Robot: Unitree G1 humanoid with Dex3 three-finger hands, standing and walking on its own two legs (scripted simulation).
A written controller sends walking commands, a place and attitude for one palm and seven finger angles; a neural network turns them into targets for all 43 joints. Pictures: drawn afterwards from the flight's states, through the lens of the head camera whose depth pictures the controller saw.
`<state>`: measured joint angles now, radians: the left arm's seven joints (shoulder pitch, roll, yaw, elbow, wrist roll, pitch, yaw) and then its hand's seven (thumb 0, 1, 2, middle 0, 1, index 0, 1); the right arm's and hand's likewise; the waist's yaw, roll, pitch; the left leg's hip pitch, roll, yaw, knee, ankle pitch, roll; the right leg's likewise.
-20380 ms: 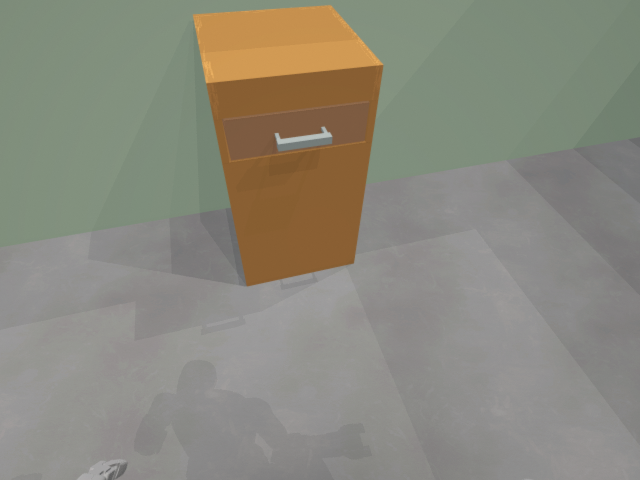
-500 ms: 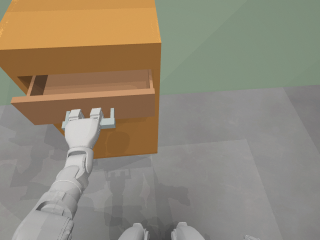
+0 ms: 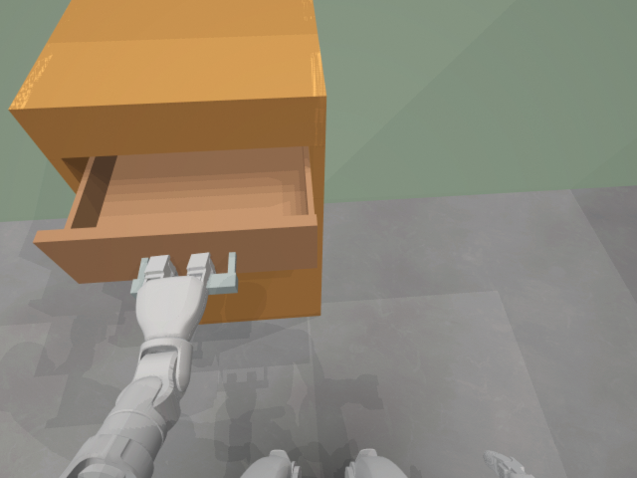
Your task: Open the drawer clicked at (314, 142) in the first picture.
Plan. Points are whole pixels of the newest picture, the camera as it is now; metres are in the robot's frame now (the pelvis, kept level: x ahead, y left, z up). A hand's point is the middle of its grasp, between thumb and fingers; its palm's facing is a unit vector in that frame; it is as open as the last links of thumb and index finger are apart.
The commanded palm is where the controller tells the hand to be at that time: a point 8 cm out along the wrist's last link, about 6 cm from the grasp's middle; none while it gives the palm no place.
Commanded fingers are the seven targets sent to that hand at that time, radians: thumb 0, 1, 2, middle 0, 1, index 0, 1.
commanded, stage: pull the drawer open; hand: left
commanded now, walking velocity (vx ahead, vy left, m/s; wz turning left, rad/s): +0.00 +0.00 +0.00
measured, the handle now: (187, 273) +0.40 +0.21 -0.04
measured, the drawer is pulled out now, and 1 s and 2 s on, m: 0.16 0.27 0.30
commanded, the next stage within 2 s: open the thumb to release the handle in 1.46 s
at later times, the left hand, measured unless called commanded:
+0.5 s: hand (184, 343) +0.30 +0.20 -0.06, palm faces -0.03 -0.06 -1.00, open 5.7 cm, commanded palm +0.25 +0.20 -0.01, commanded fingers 0.00 0.90 0.90 -0.40 -1.35 -0.40 -1.35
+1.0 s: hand (179, 401) +0.23 +0.19 -0.06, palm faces -0.04 -0.08 -1.00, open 5.7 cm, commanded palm +0.19 +0.19 -0.01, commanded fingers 0.00 0.90 0.90 -0.40 -1.35 -0.40 -1.35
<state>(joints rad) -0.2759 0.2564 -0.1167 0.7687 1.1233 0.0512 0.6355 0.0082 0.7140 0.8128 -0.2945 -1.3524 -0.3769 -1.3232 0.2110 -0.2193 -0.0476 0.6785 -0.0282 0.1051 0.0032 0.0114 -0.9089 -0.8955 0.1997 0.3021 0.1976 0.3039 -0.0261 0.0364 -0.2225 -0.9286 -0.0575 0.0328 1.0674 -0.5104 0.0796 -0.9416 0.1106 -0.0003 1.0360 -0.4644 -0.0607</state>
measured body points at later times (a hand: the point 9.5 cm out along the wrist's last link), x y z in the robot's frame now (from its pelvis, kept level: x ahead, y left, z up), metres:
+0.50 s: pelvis +0.01 -0.01 +0.00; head +0.08 -0.02 +0.45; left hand +0.30 +0.20 -0.01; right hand +0.15 -0.25 -0.12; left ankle -0.01 +0.07 -0.66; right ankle +0.01 -0.09 -0.66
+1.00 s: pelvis +0.01 -0.02 +0.00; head +0.07 -0.03 +0.44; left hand +0.22 +0.19 -0.01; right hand +0.21 -0.24 -0.11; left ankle -0.01 +0.07 -0.66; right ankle +0.01 -0.09 -0.66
